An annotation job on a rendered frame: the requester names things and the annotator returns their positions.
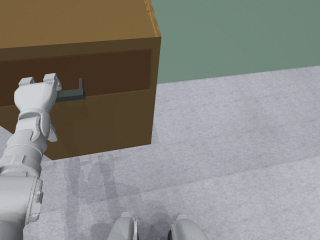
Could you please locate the left robot forearm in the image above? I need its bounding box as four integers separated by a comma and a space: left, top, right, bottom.
0, 109, 51, 179

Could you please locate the drawer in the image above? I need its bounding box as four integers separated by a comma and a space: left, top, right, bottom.
0, 48, 152, 107

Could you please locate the robot left upper arm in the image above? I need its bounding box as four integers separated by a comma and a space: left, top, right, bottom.
0, 176, 44, 240

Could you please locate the robot left shin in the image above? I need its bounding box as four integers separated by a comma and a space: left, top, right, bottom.
120, 212, 132, 218

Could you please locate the left robot hand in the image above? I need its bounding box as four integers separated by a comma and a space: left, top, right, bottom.
14, 73, 62, 142

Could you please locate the handle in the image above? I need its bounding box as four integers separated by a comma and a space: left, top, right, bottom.
41, 78, 86, 103

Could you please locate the robot right shin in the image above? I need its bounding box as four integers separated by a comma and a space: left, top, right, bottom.
175, 214, 187, 222

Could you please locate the cabinet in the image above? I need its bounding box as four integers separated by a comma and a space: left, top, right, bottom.
0, 0, 162, 160

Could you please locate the robot shin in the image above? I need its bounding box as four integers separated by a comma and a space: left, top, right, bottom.
120, 212, 132, 218
175, 214, 187, 222

